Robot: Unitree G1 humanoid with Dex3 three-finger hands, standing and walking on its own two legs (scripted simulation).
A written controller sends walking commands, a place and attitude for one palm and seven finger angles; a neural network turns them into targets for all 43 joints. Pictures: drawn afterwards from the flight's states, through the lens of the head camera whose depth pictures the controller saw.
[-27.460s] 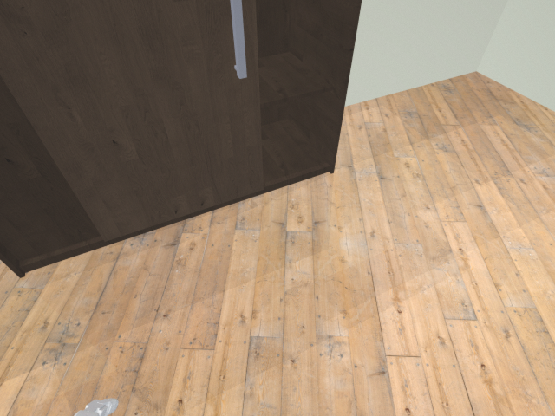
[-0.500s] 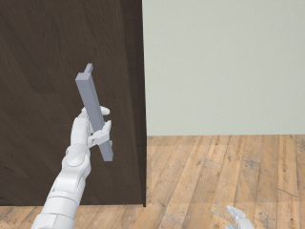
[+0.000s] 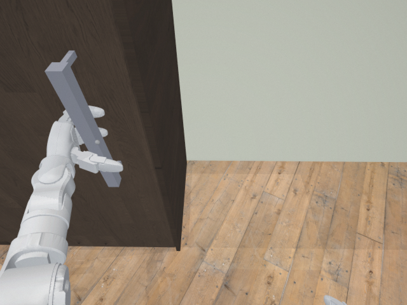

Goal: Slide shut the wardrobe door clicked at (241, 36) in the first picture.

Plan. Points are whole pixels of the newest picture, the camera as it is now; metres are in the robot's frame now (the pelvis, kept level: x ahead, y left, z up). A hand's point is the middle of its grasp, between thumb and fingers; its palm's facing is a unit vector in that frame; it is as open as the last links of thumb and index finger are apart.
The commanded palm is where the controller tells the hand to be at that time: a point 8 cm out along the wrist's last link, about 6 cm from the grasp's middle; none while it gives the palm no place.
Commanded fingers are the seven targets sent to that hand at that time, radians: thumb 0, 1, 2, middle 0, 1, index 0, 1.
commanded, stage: loosen the grip on the handle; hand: left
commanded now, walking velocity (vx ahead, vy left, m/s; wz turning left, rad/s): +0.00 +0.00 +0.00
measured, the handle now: (96, 130) +0.44 +0.25 +0.10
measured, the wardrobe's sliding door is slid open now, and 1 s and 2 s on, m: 0.00 0.00 0.00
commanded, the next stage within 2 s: slip the hand off the handle in 0.10 s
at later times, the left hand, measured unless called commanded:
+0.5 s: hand (67, 148) +0.39 +0.29 +0.10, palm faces +0.17 -0.98 -0.12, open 14.3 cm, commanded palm +0.36 +0.33 +0.12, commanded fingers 0.00 -0.55 0.20 -0.25 -1.15 -0.25 -1.15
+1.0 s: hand (56, 156) +0.36 +0.30 +0.11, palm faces +0.08 -0.99 -0.12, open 14.6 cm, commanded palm +0.32 +0.35 +0.12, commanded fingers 0.00 -0.55 0.20 -0.25 -1.15 -0.25 -1.15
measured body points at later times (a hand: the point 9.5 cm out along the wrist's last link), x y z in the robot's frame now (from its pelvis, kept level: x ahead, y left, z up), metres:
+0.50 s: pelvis +0.04 +0.04 +0.00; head +0.06 +0.04 +0.45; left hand +0.38 +0.34 +0.11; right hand +0.20 -0.21 -0.08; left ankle +0.05 +0.13 -0.72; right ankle +0.01 -0.04 -0.72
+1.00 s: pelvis +0.03 +0.09 +0.00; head +0.02 +0.09 +0.45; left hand +0.35 +0.35 +0.12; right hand +0.14 -0.15 -0.09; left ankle +0.05 +0.13 -0.72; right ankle +0.01 -0.04 -0.72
